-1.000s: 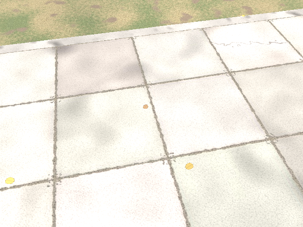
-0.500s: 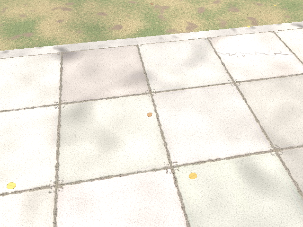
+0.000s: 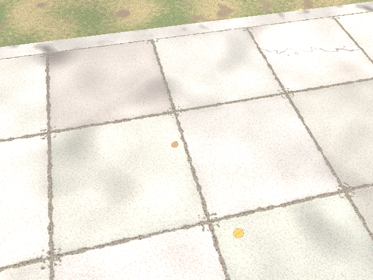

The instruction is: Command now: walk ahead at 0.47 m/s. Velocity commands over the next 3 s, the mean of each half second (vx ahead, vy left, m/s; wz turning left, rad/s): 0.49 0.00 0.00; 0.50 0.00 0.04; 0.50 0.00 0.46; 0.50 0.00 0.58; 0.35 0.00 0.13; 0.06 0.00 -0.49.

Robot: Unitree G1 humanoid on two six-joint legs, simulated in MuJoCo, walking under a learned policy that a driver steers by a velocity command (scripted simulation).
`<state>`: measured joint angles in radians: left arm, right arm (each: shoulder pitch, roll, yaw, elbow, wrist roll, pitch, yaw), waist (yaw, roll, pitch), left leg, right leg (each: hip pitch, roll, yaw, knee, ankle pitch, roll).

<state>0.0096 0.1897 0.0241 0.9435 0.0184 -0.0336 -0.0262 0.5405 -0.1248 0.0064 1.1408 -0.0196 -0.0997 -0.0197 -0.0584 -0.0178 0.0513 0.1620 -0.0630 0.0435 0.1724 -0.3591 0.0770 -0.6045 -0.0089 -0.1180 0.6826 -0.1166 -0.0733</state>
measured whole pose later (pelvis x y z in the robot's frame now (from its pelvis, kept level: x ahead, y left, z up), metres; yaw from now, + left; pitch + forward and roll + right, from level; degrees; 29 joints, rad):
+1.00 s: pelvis +0.57 +0.03 +0.01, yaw +1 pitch +0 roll +1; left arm 0.08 0.20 0.04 0.92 0.03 -0.04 -0.03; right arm 0.47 -0.15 -0.03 1.07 -0.01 -0.09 0.00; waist -0.06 -0.04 0.04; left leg 0.00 -0.09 0.06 0.21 -0.23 0.10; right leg -0.63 -0.11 -0.02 0.76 -0.05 -0.01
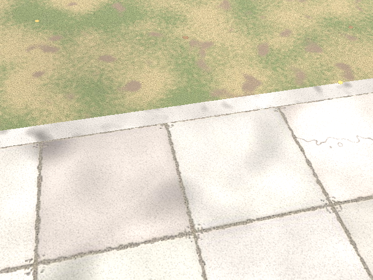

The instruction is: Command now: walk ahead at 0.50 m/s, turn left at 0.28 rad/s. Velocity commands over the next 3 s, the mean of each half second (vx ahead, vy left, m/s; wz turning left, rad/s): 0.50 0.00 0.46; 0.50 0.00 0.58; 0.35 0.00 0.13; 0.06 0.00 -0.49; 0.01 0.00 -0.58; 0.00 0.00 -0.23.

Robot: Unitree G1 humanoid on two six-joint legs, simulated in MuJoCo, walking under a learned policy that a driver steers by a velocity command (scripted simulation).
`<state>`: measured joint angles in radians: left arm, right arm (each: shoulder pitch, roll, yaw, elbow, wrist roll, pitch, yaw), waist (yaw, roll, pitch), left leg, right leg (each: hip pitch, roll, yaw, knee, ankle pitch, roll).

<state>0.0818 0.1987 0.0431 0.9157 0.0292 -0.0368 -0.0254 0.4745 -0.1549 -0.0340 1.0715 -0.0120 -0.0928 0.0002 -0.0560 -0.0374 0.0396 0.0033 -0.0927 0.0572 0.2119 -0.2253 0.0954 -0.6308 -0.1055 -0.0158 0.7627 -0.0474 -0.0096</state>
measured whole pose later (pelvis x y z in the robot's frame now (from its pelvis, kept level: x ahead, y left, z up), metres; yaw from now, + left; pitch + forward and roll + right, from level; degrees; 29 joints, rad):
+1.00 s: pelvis +0.48 +0.11 +0.00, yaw +34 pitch +1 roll +0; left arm 0.13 0.25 0.06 0.77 0.05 -0.02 -0.02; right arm 0.36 -0.26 -0.07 0.88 0.00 -0.05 0.01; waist -0.04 -0.04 0.05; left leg -0.12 -0.15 -0.05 0.30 -0.19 0.15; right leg -0.66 -0.14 0.03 0.98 -0.19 0.05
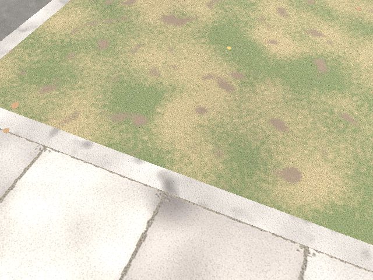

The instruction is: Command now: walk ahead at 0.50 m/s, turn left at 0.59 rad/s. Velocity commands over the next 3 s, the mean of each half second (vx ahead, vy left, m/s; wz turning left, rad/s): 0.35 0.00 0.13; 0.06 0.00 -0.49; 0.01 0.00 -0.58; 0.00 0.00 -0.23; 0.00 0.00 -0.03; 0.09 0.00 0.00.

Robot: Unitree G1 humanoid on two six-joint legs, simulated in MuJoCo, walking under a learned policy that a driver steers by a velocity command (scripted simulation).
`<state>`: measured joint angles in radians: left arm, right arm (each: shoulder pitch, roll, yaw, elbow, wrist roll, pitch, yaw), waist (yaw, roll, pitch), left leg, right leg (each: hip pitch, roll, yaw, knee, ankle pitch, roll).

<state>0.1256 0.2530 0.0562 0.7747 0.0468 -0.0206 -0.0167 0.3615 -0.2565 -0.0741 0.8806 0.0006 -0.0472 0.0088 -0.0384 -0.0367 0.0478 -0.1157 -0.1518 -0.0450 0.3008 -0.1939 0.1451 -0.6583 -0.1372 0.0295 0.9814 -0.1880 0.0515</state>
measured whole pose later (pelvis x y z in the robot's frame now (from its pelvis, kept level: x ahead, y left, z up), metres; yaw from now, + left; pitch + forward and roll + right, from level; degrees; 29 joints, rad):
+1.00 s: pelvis +0.27 +0.00 +0.00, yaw -17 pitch +0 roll -1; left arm 0.23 0.33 0.10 0.77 0.02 0.07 -0.02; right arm 0.20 -0.26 -0.02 0.73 -0.02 0.01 -0.05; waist 0.01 -0.06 0.04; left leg -0.20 -0.01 0.04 0.40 -0.21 0.04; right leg -0.48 0.08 0.06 1.10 -0.42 0.04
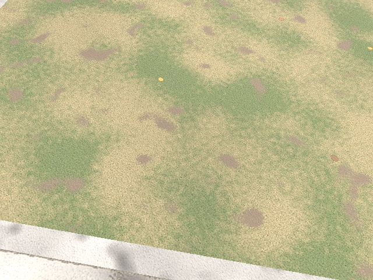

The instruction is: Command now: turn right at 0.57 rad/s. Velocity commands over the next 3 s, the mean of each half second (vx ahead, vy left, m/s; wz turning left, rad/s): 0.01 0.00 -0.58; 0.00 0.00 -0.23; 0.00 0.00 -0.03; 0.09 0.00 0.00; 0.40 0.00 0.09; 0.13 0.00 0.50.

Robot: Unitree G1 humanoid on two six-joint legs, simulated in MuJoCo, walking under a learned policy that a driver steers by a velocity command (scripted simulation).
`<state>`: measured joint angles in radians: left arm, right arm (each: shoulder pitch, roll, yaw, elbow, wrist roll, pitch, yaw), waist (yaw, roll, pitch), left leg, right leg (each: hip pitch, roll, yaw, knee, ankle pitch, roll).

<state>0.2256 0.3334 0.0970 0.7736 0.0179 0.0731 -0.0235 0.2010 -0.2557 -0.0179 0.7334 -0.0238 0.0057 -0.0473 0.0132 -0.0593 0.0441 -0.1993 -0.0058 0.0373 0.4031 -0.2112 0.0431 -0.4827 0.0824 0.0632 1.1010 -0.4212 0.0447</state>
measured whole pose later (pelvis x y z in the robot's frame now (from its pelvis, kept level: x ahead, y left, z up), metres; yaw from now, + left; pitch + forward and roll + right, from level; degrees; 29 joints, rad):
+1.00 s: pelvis -0.01 -0.02 +0.00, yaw -23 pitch -1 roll +0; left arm 0.23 0.26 0.01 0.85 0.02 0.04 0.01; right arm 0.19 -0.23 0.01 0.79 -0.01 0.01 -0.02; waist 0.02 -0.03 0.04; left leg -0.17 -0.04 -0.01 0.43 -0.24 0.03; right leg -0.16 0.07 0.13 0.42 -0.22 -0.01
